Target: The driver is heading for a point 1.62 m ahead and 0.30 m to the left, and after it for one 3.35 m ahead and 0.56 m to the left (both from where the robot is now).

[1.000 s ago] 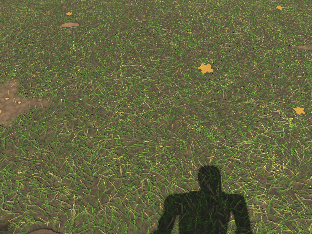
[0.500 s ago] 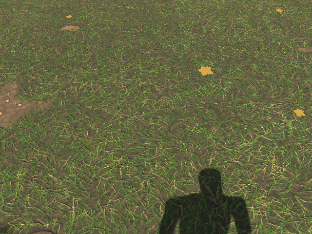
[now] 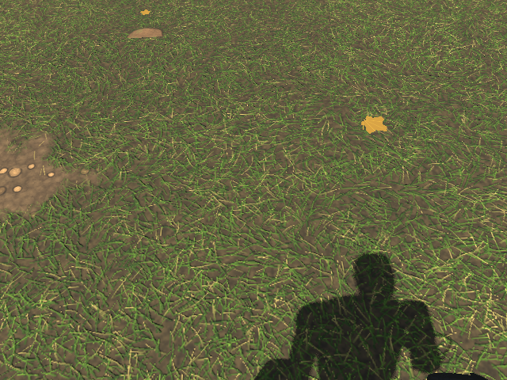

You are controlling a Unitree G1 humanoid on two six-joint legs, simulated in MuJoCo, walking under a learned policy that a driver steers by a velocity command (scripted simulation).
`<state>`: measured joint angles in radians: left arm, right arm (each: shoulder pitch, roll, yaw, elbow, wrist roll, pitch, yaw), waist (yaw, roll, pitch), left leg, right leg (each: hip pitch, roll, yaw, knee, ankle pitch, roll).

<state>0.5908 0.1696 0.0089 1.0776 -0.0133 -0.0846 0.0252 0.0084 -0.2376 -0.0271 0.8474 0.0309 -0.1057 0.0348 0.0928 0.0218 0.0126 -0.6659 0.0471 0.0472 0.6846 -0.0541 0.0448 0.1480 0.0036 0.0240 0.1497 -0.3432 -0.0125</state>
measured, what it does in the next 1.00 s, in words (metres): walks ahead: left foot, then right foot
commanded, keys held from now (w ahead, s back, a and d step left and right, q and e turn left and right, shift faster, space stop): w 1.00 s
